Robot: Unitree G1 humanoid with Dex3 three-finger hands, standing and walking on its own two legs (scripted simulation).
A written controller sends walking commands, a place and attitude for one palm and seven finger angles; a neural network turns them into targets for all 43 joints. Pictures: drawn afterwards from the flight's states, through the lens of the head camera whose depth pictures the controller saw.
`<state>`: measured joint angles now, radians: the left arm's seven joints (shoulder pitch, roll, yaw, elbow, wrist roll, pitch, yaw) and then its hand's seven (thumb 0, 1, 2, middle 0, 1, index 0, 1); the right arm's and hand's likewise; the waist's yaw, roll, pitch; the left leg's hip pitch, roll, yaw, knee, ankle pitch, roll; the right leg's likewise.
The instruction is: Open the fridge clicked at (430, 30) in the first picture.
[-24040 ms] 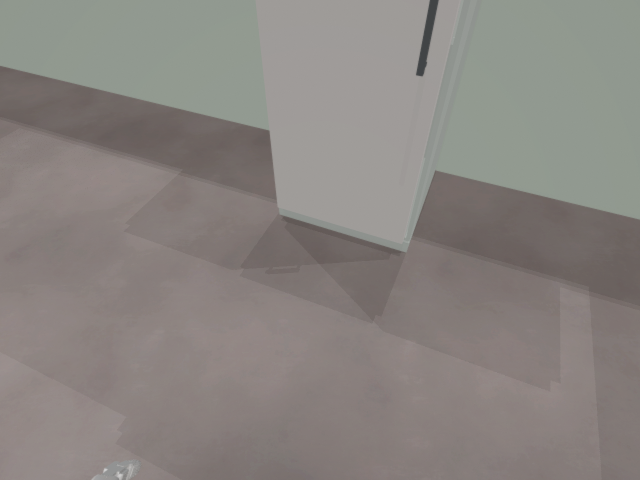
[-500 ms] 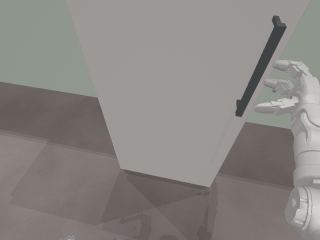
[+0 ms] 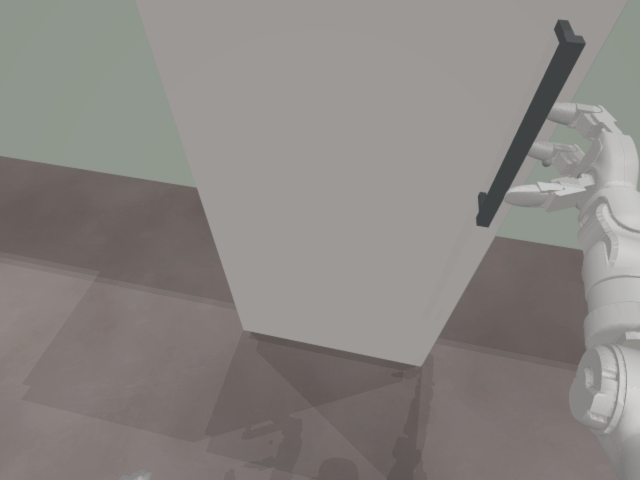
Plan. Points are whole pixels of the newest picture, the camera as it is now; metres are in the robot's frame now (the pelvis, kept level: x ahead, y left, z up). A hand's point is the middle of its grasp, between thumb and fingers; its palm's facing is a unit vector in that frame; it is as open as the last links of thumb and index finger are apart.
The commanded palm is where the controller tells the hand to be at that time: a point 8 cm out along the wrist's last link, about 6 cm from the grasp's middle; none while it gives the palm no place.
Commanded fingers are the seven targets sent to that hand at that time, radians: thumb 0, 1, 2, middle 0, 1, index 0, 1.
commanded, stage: feel for the door with the fingertips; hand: right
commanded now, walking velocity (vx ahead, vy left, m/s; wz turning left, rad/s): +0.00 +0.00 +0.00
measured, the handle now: (516, 140) +0.52 -0.18 +0.17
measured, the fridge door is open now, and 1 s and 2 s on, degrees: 0 0 0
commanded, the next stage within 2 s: slide the fingers in behind the handle in 0.02 s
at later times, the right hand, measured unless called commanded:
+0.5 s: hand (535, 167) +0.47 -0.19 +0.17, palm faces +0.09 +1.00 +0.02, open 13.9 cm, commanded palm +0.43 -0.24 +0.17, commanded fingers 0.00 0.50 -0.30 0.30 1.20 0.30 1.20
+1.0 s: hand (532, 172) +0.45 -0.18 +0.18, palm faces +0.12 +0.99 +0.01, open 14.1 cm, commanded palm +0.42 -0.22 +0.17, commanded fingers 0.00 0.50 -0.30 0.30 1.20 0.30 1.20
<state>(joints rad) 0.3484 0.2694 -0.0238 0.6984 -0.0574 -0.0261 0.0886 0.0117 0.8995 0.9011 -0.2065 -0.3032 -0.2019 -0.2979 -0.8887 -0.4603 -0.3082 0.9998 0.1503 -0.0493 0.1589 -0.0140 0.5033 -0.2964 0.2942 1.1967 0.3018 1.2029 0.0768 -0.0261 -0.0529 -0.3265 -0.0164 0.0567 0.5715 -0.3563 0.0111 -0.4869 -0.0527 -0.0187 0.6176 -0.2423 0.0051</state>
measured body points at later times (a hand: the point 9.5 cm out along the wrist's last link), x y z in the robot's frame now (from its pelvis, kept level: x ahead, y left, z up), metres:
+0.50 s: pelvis +0.00 -0.01 +0.00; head +0.03 -0.01 +0.45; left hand +0.04 +0.26 -0.12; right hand +0.46 -0.25 +0.17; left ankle -0.04 +0.11 -0.73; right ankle +0.04 -0.12 -0.73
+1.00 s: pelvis +0.00 +0.00 +0.00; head +0.01 +0.00 +0.45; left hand +0.08 +0.26 -0.11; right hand +0.43 -0.23 +0.18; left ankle -0.04 +0.11 -0.73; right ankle +0.04 -0.12 -0.73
